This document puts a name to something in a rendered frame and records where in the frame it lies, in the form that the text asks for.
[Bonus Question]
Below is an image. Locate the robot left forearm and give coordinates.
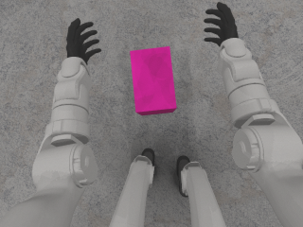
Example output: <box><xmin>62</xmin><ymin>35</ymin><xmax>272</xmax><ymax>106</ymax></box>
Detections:
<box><xmin>32</xmin><ymin>57</ymin><xmax>93</xmax><ymax>186</ymax></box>

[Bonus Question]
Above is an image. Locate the right robot upper arm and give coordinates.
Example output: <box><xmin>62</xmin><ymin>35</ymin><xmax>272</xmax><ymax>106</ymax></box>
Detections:
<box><xmin>231</xmin><ymin>125</ymin><xmax>303</xmax><ymax>227</ymax></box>

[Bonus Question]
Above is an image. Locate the carton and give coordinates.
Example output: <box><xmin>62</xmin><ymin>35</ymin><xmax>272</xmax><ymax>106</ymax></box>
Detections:
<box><xmin>130</xmin><ymin>46</ymin><xmax>177</xmax><ymax>115</ymax></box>

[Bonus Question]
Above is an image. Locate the robot right forearm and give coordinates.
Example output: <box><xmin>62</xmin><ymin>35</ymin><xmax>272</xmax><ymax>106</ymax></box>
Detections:
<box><xmin>217</xmin><ymin>38</ymin><xmax>303</xmax><ymax>148</ymax></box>

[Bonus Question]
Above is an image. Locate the robot right hand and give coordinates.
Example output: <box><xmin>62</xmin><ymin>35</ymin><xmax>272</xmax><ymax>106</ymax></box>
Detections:
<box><xmin>204</xmin><ymin>2</ymin><xmax>239</xmax><ymax>46</ymax></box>

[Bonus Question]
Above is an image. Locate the right robot shin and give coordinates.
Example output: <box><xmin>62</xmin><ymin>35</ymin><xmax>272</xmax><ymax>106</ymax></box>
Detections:
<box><xmin>184</xmin><ymin>162</ymin><xmax>207</xmax><ymax>177</ymax></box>

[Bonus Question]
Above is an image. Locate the robot left hand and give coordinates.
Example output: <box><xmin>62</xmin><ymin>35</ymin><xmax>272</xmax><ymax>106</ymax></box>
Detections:
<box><xmin>66</xmin><ymin>18</ymin><xmax>101</xmax><ymax>65</ymax></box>

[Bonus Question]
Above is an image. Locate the robot right foot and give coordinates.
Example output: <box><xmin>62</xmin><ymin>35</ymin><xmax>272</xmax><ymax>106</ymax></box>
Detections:
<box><xmin>176</xmin><ymin>155</ymin><xmax>190</xmax><ymax>198</ymax></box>

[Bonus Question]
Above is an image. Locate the left robot upper arm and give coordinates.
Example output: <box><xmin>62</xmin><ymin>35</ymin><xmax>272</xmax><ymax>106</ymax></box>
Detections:
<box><xmin>0</xmin><ymin>143</ymin><xmax>98</xmax><ymax>227</ymax></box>

